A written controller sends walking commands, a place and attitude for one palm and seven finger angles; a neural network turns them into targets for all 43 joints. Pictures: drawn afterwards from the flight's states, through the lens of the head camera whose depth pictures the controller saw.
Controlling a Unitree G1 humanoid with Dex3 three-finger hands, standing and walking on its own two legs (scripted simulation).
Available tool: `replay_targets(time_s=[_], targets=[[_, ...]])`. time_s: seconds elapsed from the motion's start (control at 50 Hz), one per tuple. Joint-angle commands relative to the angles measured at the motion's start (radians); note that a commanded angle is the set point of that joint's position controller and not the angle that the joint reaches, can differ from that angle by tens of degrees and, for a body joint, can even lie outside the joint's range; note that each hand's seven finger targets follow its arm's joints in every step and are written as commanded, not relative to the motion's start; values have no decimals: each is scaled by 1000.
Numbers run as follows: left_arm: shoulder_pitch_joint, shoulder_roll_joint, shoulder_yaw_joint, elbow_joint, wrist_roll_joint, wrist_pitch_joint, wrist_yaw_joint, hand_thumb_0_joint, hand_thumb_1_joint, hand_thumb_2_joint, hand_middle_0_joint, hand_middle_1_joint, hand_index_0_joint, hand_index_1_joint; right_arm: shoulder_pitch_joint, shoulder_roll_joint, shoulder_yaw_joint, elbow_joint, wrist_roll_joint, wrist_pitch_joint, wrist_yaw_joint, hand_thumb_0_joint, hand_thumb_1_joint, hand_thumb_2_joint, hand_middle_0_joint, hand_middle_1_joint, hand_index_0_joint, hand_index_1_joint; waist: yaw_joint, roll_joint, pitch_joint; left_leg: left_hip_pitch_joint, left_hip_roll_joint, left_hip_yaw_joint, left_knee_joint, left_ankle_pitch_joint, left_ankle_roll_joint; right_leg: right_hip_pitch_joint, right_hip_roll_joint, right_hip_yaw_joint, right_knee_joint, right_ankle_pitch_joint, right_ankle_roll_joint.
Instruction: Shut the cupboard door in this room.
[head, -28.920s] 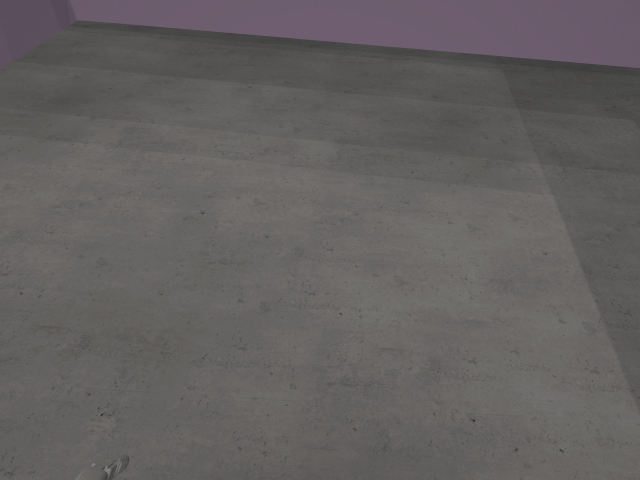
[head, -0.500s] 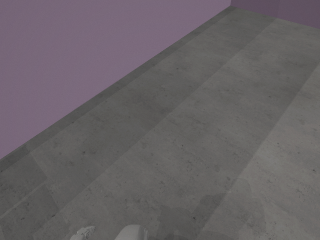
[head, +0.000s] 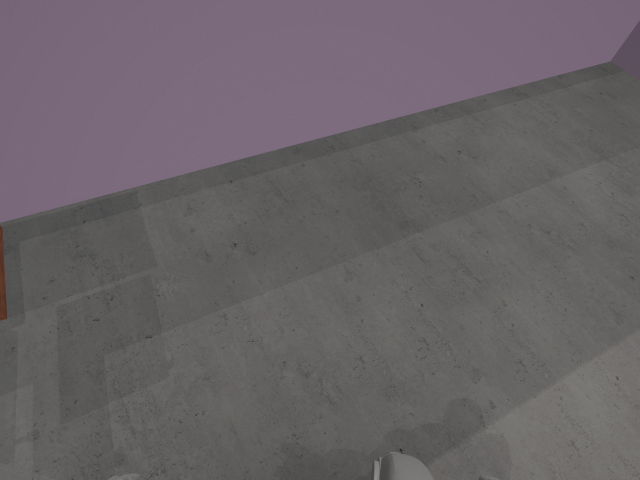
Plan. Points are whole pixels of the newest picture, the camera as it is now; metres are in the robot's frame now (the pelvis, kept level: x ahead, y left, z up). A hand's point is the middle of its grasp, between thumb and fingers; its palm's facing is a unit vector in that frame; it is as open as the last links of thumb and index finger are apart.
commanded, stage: turn to face it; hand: left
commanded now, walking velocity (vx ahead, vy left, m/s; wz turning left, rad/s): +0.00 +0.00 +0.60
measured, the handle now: out of the picture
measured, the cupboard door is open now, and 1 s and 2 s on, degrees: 86 86 86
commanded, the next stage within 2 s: take the last steps up to it in 1.42 s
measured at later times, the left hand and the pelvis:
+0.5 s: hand out of the picture +0.04 +0.15 -0.14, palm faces +0.27 -0.92 -0.29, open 7.4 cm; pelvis -0.02 -0.07 +0.00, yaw +18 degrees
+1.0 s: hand out of the picture -0.13 +0.20 -0.17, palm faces +0.61 -0.75 -0.26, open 7.4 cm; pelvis -0.04 -0.02 +0.00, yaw +36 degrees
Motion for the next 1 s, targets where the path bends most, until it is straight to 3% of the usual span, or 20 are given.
replay_targets(time_s=[0.0, 0.16, 0.22, 0.26, 0.28, 0.3, 0.32, 0.34, 0.4, 0.44, 0.54, 0.66, 0.72, 0.74, 0.76, 0.78, 0.8, 0.82, 0.88, 0.98], targets=[[-24, 66, 10, -85, 2, -23, 11, 0, 900, 900, -200, -300, -200, -300, 73, -213, -66, -43, 2, -15, -17, 0, -900, -900, 200, 300, 200, 300, -42, 143, -145, 165, 240, -267, -156, 470, 99, -74, -1, 48, -11, 39, 14], [-128, 45, -1, -144, -8, -32, 17, 0, 900, 900, -200, -300, -200, -300, 121, -223, -83, -35, -8, -5, -15, 0, -900, -900, 200, 300, 200, 300, -71, 175, -149, 148, 227, -417, -118, 482, 130, 7, 54, 58, -258, -51, -1], [-86, 38, -2, -141, -15, -36, 20, 0, 900, 900, -200, -300, -200, -300, 90, -229, -88, -46, -9, 3, -15, 0, -900, -900, 200, 300, 200, 300, -54, 214, -173, 65, 199, -442, -96, 473, 114, 150, 86, 47, -400, -36, -19], [-17, 52, 1, -128, -16, -44, 22, 0, 900, 900, -200, -300, -200, -300, 58, -219, -91, -56, -4, 6, -12, 0, -900, -900, 200, 300, 200, 300, -17, 192, -183, -32, 162, -439, -51, 409, 80, 303, 97, 36, -579, 87, -28], [29, 67, 8, -118, -16, -53, 24, 0, 900, 900, -200, -300, -200, -300, 52, -199, -88, -63, 2, 7, -10, 0, -900, -900, 200, 300, 200, 300, 8, 136, -202, -123, 120, -416, -3, 284, 38, 442, 66, 46, -736, 188, -33], [59, 143, 22, -115, -2, -65, 31, 0, 900, 900, -200, -300, -200, -300, 77, -139, -80, -68, 12, 5, -3, 0, -900, -900, 200, 300, 200, 300, 20, -82, -231, -298, 23, -289, 151, 4, -39, 612, -139, 223, -863, 149, -88], [61, 207, 30, -125, 8, -64, 35, 0, 900, 900, -200, -300, -200, -300, 60, -117, -79, -93, 9, 6, -4, 0, -900, -900, 200, 300, 200, 300, 31, -267, -189, -410, -91, -98, 388, -324, -106, 549, -385, 463, -890, 208, -201], [30, 185, 21, -141, 0, -57, 37, 0, 900, 900, -200, -300, -200, -300, 50, -168, -89, -89, -2, 13, -3, 0, -900, -900, 200, 300, 200, 300, 14, -165, -161, -357, -32, -121, 551, -321, -96, 397, -395, 397, -881, 223, -253], [-109, 90, 1, -169, -1, -61, 33, 0, 900, 900, -200, -300, -200, -300, 100, -148, -89, -27, -9, 41, 15, 0, -900, -900, 200, 300, 200, 300, -62, -119, -65, -321, 23, -81, 733, -148, -113, 272, -227, 166, -864, 199, -205], [-87, 74, -4, -160, 2, -68, 29, 0, 900, 900, -200, -300, -200, -300, 120, -132, -83, -20, -7, 45, 22, 0, -900, -900, 200, 300, 200, 300, -62, -151, -67, -322, 29, -50, 754, -94, -127, 288, -196, 69, -846, 266, -189], [27, 99, 7, -121, 9, -66, 30, 0, 900, 900, -200, -300, -200, -300, 31, -127, -74, -39, -4, 48, 25, 0, -900, -900, 200, 300, 200, 300, -10, -158, -66, -317, 53, -9, 600, -127, -146, 371, -230, 37, -836, 297, -213], [115, 156, 26, -81, 18, -60, 24, 0, 900, 900, -200, -300, -200, -300, -49, -103, -48, -64, 9, 25, 21, 0, -900, -900, 200, 300, 200, 300, 37, -199, -133, -190, 37, 74, 262, -219, -131, 476, -271, -18, -708, 619, -232], [93, 168, 33, -73, 11, -54, 21, 0, 900, 900, -200, -300, -200, -300, 20, -123, -49, -51, 9, 11, 17, 0, -900, -900, 200, 300, 200, 300, -8, -178, -185, -25, 23, 103, 17, -48, -111, 439, -255, -88, -587, 623, -169], [88, 156, 30, -78, 2, -48, 19, 0, 900, 900, -200, -300, -200, -300, 69, -159, -57, -37, 8, 3, 19, 0, -900, -900, 200, 300, 200, 300, -41, -85, -214, 123, 43, 69, -108, 114, -96, 345, -228, -129, -474, 536, -120], [87, 98, 22, -103, -4, -44, 15, 0, 900, 900, -200, -300, -200, -300, 121, -263, -83, -36, 1, -9, 14, 0, -900, -900, 200, 300, 200, 300, -74, 185, -258, 317, 254, -202, -150, 401, -14, 101, -114, -169, -263, 172, -48], [31, 41, -4, -141, -2, -37, 13, 0, 900, 900, -200, -300, -200, -300, 181, -345, -103, -20, 6, -4, 4, 0, -900, -900, 200, 300, 200, 300, -110, 350, -252, 361, 433, -399, -117, 826, 108, -98, -26, -109, -105, -297, -5], [-13, 70, 0, -146, 4, -28, 18, 0, 900, 900, -200, -300, -200, -300, 205, -333, -97, 1, 3, 3, 1, 0, -900, -900, 200, 300, 200, 300, -119, 235, -236, 311, 450, -319, -87, 791, 160, -79, -42, -41, -21, -273, -23], [-41, 57, 0, -130, 5, -21, 21, 0, 900, 900, -200, -300, -200, -300, 170, -295, -88, -1, -1, -3, -10, 0, -900, -900, 200, 300, 200, 300, -111, 277, -189, 257, 382, -307, -108, 762, 144, -105, -50, -10, 5, -208, -18], [-7, 70, 8, -95, 0, -28, 6, 0, 900, 900, -200, -300, -200, -300, 30, -240, -68, -44, -2, -8, -20, 0, -900, -900, 200, 300, 200, 300, -45, 221, -136, 189, 262, -200, -98, 661, 92, -83, -26, 8, 22, -55, -7], [-3, 70, 6, -91, -1, -24, 6, 0, 900, 900, -200, -300, -200, -300, 42, -229, -65, -53, 0, -10, -15, 0, -900, -900, 200, 300, 200, 300, -40, 183, -131, 148, 229, -225, -138, 514, 90, -43, 0, 21, -36, 12, 6]])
